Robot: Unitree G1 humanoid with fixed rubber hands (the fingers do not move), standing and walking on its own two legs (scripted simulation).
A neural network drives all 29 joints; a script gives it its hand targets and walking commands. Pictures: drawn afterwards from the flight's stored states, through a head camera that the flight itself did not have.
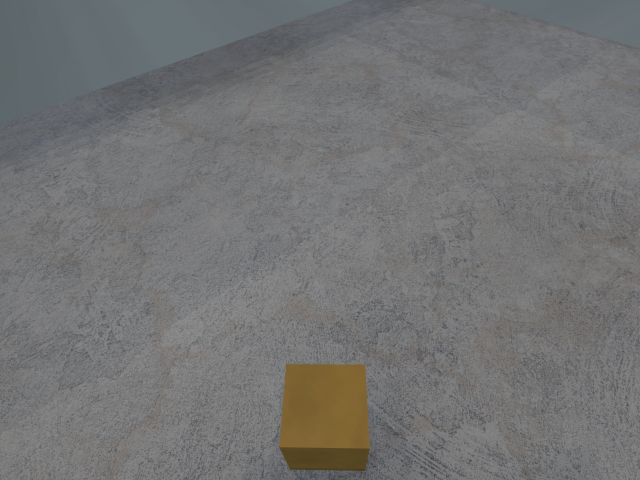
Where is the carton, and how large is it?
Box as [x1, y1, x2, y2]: [279, 364, 369, 470]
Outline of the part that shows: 286,364 279,447 290,469 364,470 369,449 364,364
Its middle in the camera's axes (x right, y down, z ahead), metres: +0.02 +0.50 +1.06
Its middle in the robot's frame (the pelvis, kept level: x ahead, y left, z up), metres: +0.38 +0.02 -0.65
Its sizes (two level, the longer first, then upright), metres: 0.210 0.200 0.250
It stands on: the floor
